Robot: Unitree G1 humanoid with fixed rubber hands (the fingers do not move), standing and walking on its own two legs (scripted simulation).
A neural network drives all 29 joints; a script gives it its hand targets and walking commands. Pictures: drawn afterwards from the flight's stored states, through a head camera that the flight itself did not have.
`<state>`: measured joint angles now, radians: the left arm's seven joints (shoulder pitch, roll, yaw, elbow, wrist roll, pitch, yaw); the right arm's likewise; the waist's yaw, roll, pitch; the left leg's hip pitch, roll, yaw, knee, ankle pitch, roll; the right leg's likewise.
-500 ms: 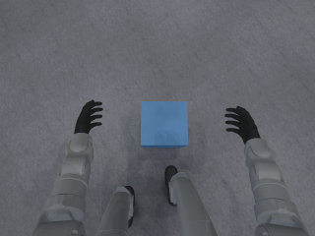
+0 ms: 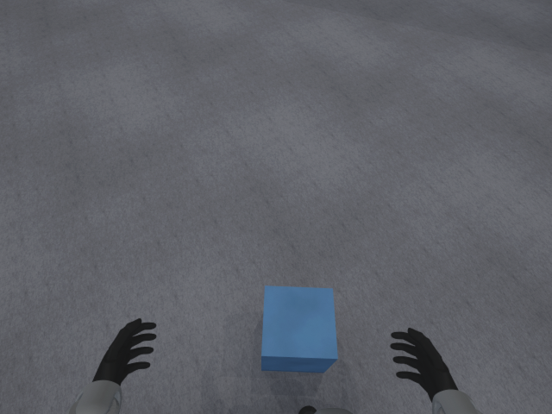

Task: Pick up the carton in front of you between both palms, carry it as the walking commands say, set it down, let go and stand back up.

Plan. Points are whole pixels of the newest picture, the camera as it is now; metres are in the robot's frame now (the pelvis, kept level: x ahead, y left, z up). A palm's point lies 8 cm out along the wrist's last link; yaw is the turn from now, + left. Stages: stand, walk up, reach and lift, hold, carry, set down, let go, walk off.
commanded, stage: let go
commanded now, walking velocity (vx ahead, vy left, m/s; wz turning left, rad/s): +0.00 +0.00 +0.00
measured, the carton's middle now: (295, 331) +0.37 -0.09 -0.65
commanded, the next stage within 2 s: stand in 0.42 s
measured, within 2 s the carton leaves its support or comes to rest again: neither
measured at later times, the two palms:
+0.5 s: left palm (103, 388) +0.16 +0.24 -0.08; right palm (453, 382) +0.16 -0.26 -0.08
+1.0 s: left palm out of the picture +0.12 +0.28 -0.09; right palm (476, 397) +0.14 -0.30 -0.10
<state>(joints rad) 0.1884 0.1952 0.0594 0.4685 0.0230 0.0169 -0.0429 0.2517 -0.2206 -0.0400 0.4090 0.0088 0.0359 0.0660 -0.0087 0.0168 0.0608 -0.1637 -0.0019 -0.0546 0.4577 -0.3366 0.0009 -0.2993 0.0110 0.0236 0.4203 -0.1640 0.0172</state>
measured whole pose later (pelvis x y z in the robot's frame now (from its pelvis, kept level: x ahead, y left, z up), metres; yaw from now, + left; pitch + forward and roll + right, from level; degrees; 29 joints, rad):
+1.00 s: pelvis +0.01 -0.02 -0.01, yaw +2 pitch -1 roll +0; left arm 0.15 0.33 0.03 0.84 0.04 0.00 0.02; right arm 0.23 -0.36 -0.02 0.73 -0.04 0.01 -0.02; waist 0.01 0.04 0.01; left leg -0.10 0.00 -0.10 0.49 -0.38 -0.02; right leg -0.26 0.01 -0.02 0.53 -0.26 -0.01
